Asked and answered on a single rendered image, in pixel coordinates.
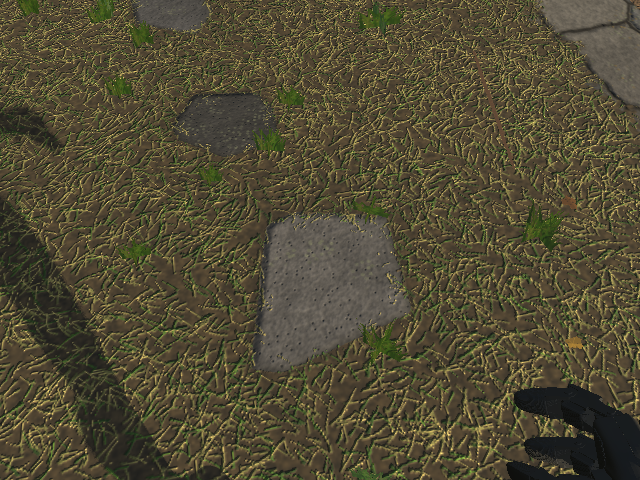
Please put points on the robot right hand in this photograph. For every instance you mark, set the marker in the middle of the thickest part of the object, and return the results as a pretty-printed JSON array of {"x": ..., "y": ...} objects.
[{"x": 614, "y": 454}]

